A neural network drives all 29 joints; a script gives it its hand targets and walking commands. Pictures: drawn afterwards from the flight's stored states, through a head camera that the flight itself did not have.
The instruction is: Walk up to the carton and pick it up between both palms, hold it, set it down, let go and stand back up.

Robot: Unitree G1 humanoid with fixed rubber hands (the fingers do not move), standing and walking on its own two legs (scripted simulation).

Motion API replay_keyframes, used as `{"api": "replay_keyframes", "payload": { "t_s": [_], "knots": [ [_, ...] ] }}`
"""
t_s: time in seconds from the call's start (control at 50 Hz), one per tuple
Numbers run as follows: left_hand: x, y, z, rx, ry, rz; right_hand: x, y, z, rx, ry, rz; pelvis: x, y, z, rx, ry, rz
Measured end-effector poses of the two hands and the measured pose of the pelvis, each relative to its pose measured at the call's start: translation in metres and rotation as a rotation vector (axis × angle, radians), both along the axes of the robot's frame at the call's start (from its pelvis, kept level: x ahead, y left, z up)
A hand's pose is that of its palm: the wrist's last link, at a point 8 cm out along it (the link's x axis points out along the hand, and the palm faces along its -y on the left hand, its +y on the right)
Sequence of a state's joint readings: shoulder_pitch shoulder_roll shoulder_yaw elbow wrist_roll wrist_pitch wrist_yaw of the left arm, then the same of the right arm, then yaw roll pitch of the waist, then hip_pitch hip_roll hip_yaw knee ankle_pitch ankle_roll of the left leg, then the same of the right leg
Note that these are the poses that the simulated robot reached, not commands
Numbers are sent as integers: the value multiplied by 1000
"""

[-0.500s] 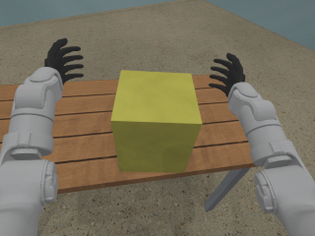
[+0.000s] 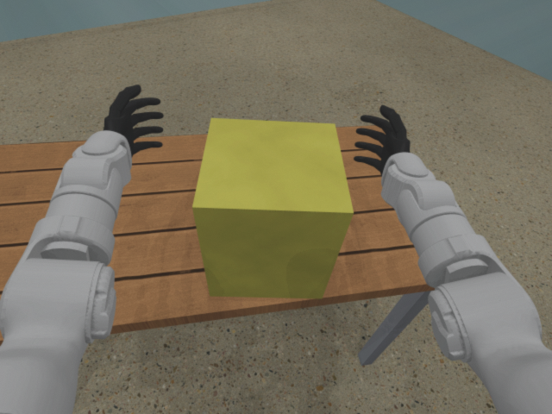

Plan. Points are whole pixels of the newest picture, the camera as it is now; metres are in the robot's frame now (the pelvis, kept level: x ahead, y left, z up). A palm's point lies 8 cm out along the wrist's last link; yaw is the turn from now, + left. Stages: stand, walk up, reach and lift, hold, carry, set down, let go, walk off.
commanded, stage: reach and lift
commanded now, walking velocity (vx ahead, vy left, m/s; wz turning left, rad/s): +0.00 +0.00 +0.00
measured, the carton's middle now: (269, 213) +0.44 -0.02 +0.02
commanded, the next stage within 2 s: none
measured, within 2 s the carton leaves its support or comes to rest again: neither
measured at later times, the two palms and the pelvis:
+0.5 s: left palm (143, 181) +0.45 +0.18 +0.10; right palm (378, 191) +0.42 -0.19 +0.10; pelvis +0.00 +0.00 -0.01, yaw +0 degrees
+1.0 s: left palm (171, 179) +0.46 +0.14 +0.10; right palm (364, 190) +0.42 -0.16 +0.10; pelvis -0.01 +0.00 -0.01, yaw +0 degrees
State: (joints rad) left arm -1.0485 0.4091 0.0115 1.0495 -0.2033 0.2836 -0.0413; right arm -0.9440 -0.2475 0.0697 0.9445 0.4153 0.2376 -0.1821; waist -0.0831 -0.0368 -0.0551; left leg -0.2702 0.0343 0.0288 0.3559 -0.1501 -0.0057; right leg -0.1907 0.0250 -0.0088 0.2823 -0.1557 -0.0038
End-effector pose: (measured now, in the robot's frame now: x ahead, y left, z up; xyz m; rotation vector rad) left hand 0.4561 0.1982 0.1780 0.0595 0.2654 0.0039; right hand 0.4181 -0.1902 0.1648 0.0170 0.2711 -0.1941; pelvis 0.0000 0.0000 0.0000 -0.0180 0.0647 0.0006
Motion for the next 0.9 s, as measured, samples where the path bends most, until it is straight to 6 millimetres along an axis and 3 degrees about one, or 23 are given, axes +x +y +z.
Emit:
{"api": "replay_keyframes", "payload": {
  "t_s": [0.12,0.3,0.44,0.74,0.9],
  "knots": [
    [-9,3,-31,8,12,29,-5,8,-25,-3,-5,-5,-7,-1,-2,0,38,4],
    [-5,-9,-50,-5,-12,16,-1,11,-38,-26,1,-27,-6,-3,-6,-2,110,9],
    [-7,-15,-71,2,-4,5,-3,4,-61,-27,19,-35,-3,-3,-8,-2,127,6],
    [-7,-14,-90,-9,-18,19,5,14,-73,-26,-19,5,-4,-4,-12,-2,182,3],
    [-2,-34,-85,-23,-63,-21,5,24,-68,-21,-28,-11,-5,-2,-13,-8,204,4]
  ]
}}
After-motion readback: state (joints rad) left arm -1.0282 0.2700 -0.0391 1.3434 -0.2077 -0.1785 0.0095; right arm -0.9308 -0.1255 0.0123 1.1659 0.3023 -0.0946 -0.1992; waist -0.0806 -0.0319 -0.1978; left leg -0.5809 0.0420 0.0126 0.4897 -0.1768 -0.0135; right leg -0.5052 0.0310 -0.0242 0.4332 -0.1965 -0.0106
